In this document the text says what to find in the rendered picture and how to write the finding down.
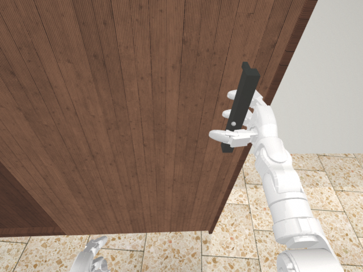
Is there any robot right hand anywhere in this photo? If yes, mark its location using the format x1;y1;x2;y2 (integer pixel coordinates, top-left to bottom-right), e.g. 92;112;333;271
209;90;278;148

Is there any right robot upper arm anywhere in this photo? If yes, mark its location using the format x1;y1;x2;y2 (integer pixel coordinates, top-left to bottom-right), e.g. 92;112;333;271
277;248;343;272

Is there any wardrobe door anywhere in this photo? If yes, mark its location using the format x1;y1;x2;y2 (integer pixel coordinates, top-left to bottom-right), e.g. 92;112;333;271
0;162;59;228
0;0;306;236

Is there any robot right forearm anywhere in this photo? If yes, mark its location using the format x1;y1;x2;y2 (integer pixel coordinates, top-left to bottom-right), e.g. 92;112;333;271
254;137;344;272

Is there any handle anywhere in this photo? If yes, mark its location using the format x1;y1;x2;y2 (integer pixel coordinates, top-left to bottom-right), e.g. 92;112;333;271
221;62;260;153

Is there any robot left hand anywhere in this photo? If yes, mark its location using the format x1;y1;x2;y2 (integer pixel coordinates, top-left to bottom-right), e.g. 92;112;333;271
69;236;111;272

